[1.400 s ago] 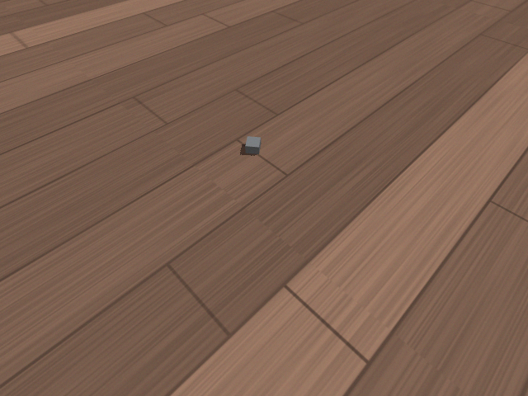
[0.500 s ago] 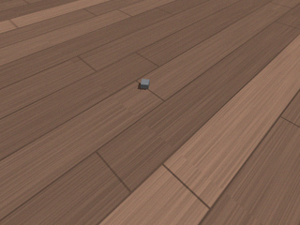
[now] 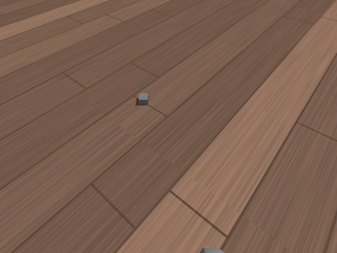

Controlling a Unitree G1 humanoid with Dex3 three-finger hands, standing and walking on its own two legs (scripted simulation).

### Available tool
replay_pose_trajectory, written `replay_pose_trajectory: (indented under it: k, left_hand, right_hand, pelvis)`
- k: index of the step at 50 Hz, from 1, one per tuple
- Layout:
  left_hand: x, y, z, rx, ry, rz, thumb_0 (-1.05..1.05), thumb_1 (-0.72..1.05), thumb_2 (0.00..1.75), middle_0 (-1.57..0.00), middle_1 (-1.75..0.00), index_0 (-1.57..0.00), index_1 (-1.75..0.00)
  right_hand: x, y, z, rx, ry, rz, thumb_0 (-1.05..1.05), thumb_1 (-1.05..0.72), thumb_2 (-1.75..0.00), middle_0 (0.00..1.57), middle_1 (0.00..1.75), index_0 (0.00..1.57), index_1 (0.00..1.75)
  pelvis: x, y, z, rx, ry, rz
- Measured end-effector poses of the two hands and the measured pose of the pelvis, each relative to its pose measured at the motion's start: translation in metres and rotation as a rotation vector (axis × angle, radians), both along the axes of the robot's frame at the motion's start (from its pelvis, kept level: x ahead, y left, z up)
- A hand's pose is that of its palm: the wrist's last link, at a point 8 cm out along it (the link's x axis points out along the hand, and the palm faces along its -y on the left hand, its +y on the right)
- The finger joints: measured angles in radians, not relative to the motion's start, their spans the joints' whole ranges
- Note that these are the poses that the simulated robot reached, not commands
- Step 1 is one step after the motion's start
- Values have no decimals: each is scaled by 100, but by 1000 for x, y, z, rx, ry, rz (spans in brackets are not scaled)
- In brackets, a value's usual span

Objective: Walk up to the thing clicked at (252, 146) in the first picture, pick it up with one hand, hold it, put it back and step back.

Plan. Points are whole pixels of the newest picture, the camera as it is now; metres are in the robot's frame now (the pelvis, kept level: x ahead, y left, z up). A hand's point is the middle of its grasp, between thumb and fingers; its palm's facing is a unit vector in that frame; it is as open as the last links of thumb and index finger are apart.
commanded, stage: walk up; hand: left
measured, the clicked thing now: (143, 98) +1.43 +0.21 -0.75
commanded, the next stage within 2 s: none
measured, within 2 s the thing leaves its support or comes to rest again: neither
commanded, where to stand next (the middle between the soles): +1.08 +0.01 m, yaw -4 degrees
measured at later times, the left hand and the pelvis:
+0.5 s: hand (81, 222) +0.24 +0.27 -0.17, palm faces -0.03 -0.94 -0.34, open 7.4 cm; pelvis +0.23 -0.01 -0.02, yaw +0 degrees
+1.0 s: hand (107, 122) +0.60 +0.24 -0.13, palm faces -0.07 -0.90 -0.42, open 7.4 cm; pelvis +0.48 -0.03 -0.03, yaw -3 degrees
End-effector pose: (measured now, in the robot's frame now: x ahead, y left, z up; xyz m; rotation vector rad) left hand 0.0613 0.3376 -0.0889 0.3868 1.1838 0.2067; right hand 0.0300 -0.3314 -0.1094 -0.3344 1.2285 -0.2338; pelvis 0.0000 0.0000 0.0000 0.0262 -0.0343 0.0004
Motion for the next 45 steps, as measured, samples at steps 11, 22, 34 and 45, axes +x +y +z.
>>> replay_pose_trajectory:
  k: [11,22,34,45]
  left_hand:
    - [43,-48,-2,9,-35,63,1,90,90,-21,-30,-21,-30]
    - [132,-41,-29,-57,39,52,1,90,90,-21,-30,-21,-30]
    - [325,-13,-27,-61,-18,-65,1,90,90,-21,-30,-21,-30]
    - [493,-38,-6,-6,-137,-160,1,90,90,-20,-30,-21,-30]
  right_hand:
    - [120,-31,-9,46,-84,52,1,-91,-90,20,30,20,30]
    - [245,-13,10,17,-77,106,1,-91,-90,21,30,20,30]
    - [346,27,25,-5,-167,11,1,-91,-90,21,30,21,30]
    - [403,-4,-18,41,-72,-54,1,-90,-90,21,30,21,30]
  pelvis:
    - [82,-38,-5,-41,-36,-12]
    - [191,-22,-9,-72,5,-10]
    - [320,7,-2,-30,-5,-46]
    - [434,-16,-19,10,-15,-68]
